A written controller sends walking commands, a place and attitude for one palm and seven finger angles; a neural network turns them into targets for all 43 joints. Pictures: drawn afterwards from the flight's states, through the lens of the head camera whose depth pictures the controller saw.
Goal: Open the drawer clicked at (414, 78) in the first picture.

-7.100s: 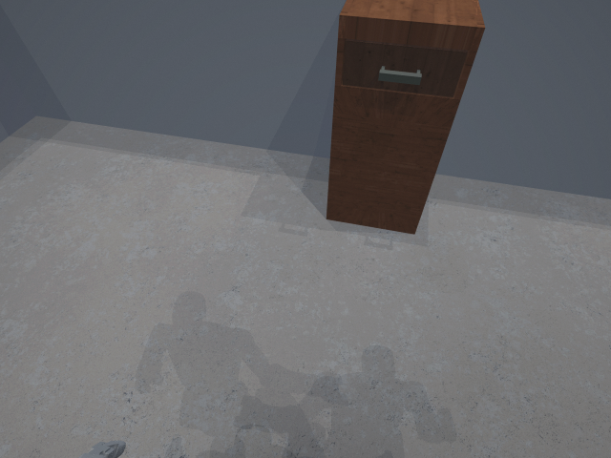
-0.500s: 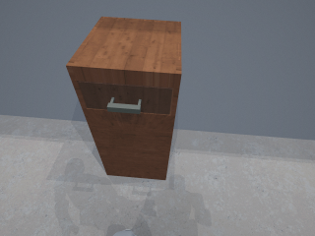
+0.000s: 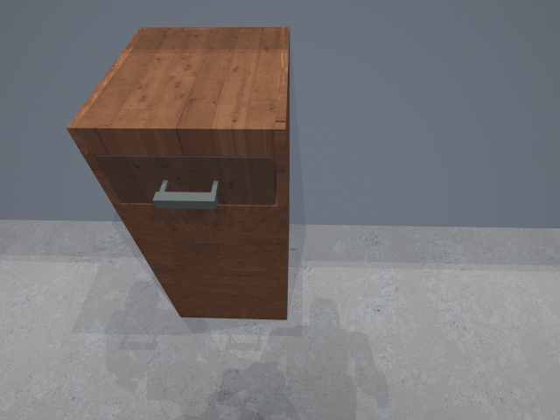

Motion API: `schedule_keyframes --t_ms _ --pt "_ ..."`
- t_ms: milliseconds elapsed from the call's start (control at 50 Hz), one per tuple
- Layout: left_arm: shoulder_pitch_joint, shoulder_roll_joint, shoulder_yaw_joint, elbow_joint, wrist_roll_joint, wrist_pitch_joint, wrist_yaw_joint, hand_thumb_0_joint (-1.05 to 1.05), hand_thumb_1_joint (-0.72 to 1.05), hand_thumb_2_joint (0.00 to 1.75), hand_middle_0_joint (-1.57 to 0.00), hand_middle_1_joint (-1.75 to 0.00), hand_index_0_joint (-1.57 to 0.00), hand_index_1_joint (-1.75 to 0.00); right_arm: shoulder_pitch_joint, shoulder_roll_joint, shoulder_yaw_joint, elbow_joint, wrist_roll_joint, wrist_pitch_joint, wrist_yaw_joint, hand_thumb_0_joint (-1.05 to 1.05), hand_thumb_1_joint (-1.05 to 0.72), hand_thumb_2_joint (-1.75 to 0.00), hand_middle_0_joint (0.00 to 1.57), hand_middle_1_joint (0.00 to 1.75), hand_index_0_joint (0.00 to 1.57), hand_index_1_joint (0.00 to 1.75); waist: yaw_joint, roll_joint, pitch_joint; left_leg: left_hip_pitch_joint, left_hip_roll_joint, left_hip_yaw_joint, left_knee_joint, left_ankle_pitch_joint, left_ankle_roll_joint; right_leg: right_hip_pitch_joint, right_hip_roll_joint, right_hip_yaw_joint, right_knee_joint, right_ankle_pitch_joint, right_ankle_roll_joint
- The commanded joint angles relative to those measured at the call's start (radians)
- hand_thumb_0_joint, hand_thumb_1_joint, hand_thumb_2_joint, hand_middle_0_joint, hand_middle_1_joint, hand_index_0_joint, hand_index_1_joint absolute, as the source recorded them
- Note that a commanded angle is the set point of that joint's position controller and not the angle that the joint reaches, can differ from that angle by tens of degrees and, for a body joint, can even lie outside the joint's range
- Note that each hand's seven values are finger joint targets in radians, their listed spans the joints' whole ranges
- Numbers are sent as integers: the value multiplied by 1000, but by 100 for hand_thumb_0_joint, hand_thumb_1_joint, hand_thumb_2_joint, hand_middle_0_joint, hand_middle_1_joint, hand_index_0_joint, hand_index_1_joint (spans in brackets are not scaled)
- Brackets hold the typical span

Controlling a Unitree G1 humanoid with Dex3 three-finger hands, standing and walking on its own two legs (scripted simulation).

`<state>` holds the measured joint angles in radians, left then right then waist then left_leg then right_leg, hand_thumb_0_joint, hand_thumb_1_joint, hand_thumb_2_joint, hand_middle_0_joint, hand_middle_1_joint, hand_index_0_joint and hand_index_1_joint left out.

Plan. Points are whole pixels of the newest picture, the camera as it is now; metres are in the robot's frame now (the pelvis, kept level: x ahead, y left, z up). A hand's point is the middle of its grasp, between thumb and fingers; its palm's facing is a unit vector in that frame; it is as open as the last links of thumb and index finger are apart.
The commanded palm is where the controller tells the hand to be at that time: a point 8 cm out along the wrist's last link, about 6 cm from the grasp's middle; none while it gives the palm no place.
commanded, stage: come to a stop and stand still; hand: left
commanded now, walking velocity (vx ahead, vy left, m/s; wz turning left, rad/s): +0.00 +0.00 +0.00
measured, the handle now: (188, 192) +0.53 +0.23 -0.03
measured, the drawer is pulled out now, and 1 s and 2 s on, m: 0.00 0.00 0.00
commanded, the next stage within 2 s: look again from close up in 0.56 s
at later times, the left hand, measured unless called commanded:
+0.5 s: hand out of the picture +0.00 +0.13 -0.16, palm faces +0.08 -0.98 -0.21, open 7.2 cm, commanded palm none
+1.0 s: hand out of the picture -0.04 +0.16 -0.16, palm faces +0.06 -0.98 -0.18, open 7.4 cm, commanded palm none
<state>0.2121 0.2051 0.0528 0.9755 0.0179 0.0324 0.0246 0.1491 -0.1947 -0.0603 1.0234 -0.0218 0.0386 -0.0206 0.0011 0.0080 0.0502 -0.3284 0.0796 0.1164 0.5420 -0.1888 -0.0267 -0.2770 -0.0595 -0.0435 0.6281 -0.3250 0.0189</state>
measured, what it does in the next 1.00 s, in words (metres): steps on the spot: left foot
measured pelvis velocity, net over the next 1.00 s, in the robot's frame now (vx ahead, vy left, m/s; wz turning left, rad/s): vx -0.03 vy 0.00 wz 0.02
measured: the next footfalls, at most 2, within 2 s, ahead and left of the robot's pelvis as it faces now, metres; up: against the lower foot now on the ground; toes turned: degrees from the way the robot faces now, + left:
left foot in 0.32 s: -0.02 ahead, +0.09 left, +0.00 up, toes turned +2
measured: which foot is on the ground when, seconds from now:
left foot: down 0.00-0.00, up 0.02-0.30, down 0.32-1.00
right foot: down 0.00-1.00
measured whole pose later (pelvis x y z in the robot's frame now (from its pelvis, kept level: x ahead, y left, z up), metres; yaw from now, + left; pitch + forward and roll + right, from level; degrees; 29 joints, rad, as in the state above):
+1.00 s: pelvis -0.03 +0.00 +0.01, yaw +1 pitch -1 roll +0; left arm 0.31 0.13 -0.01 1.11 0.00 -0.01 0.03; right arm 0.36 -0.12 0.03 1.07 -0.02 -0.02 -0.03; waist 0.00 0.02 0.00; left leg -0.16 -0.02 0.04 0.48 -0.31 0.03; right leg -0.26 -0.03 -0.08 0.49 -0.21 -0.01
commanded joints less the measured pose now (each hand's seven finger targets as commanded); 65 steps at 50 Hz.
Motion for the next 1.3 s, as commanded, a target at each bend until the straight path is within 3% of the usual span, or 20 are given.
schedule_keyframes --t_ms 0,20,40,80,200,260,280,320,360,500,620,640,660,700,760,800,820,920,1220,1280 --pt "65 187 14 -35 12 -28 5 0 90 90 -20 -30 -20 -30 27 -28 -6 -88 12 2 13 0 -90 -90 20 30 20 30 18 -191 -30 -34 -33 -95 214 -341 13 -63 -304 295 -392 194 -154" --pt "40 185 19 -31 13 -32 6 0 90 90 -20 -30 -20 -30 8 -35 -8 -93 5 14 8 0 -90 -90 20 30 20 30 11 -287 -15 -59 -39 -130 287 -345 22 -93 -271 318 -400 168 -168" --pt "4 157 12 -32 9 -33 7 0 90 90 -20 -30 -20 -30 34 -54 -9 -75 4 16 6 0 -90 -90 20 30 20 30 -4 -286 5 -67 -37 -150 339 -303 28 -86 -244 282 -396 162 -172" --pt "-42 113 4 -32 5 -32 8 0 90 90 -20 -30 -20 -30 99 -50 -8 -28 8 7 7 0 -90 -90 20 30 20 30 -30 -185 -12 -38 -34 -129 379 -238 23 -55 -189 188 -363 217 -166" --pt "40 105 9 17 0 -40 11 0 90 90 -20 -30 -20 -30 127 -19 14 9 10 -15 -7 0 -90 -90 20 30 20 30 14 -119 -58 11 -26 -100 105 -237 8 137 -186 184 -319 368 -196" --pt "28 83 -1 48 -16 -41 12 0 90 90 -20 -30 -20 -30 207 -11 31 64 10 -32 -16 0 -90 -90 20 30 20 30 -9 -64 -83 180 -13 -123 -176 -15 21 105 -138 156 -278 312 -129" --pt "37 57 -9 59 -21 -39 9 0 90 90 -20 -30 -20 -30 204 -23 33 74 8 -39 -17 0 -90 -90 20 30 20 30 5 -10 -62 198 25 -173 -191 75 38 76 -81 116 -273 249 -89" --pt "47 42 -12 69 -18 -41 7 0 90 90 -20 -30 -20 -30 194 -44 36 79 4 -42 -24 0 -90 -90 20 30 20 30 17 -10 -47 157 46 -165 -162 67 47 98 -47 112 -310 221 -50" --pt "36 53 -10 88 -19 -38 7 0 90 90 -20 -30 -20 -30 195 -21 42 99 6 -44 -21 0 -90 -90 20 30 20 30 17 78 -49 114 42 -163 -207 39 41 164 -51 84 -296 217 -52" --pt "69 45 -19 123 -14 -37 6 0 90 90 -20 -30 -20 -30 249 -2 46 107 3 -30 -20 0 -90 -90 20 30 20 30 3 -32 45 101 -1 -129 -213 -85 38 79 -58 129 -402 -18 -47" --pt "108 25 -23 140 -14 -42 7 0 90 90 -20 -30 -20 -30 278 6 50 109 3 -35 -21 0 -90 -90 20 30 20 30 -3 -25 41 112 -1 -126 -215 -77 41 57 -54 129 -398 -18 -51" --pt "194 57 -26 153 4 -77 52 0 90 90 -20 -30 -20 -30 179 -51 39 59 8 -60 -6 0 -90 -90 20 30 20 30 33 -40 93 -3 -1 -41 -18 -135 2 107 -105 156 -341 508 51" --pt "196 104 -16 117 3 -85 47 0 90 90 -20 -30 -20 -30 251 15 45 15 12 -48 -10 0 -90 -90 20 30 20 30 -16 -21 -62 41 -25 -112 62 -222 21 146 -191 246 -332 395 -30" --pt "123 87 -19 89 1 -85 28 0 90 90 -20 -30 -20 -30 274 17 49 4 8 -39 1 0 -90 -90 20 30 20 30 -38 -33 -85 99 -23 -100 73 -198 39 29 -168 212 -373 -56 -141" --pt "106 33 -26 83 -5 -78 18 0 90 90 -20 -30 -20 -30 326 15 59 18 1 -55 1 0 -90 -90 20 30 20 30 -50 -16 10 137 -13 -120 -66 -76 53 -90 -98 141 -330 -92 -121" --pt "121 15 -34 91 -8 -65 12 0 90 90 -20 -30 -20 -30 302 2 64 12 -1 -64 -1 0 -90 -90 20 30 20 30 -23 107 58 32 21 -183 -159 -73 68 -35 -38 88 -247 -31 -88" --pt "141 8 -39 99 -10 -64 9 0 90 90 -20 -30 -20 -30 285 -6 67 5 -1 -69 -5 0 -90 -90 20 30 20 30 -7 108 55 -12 35 -202 -194 -88 75 29 -26 66 -219 36 -79" --pt "163 -4 -49 115 -12 -59 7 0 90 90 -20 -30 -20 -30 271 -32 71 10 3 -78 -11 0 -90 -90 20 30 20 30 10 11 49 -27 32 -208 -240 -92 81 110 -30 50 -195 132 -62" --pt "164 -8 -51 125 -10 -55 11 0 90 90 -20 -30 -20 -30 267 -29 80 66 5 -83 -17 0 -90 -90 20 30 20 30 7 13 35 74 26 -181 -241 78 79 110 -45 44 -190 213 -49" --pt "163 -10 -45 128 -1 -53 5 0 90 90 -20 -30 -20 -30 282 -36 74 78 2 -77 -14 0 -90 -90 20 30 20 30 1 6 36 66 33 -193 -259 -144 94 95 -30 22 -159 68 -59"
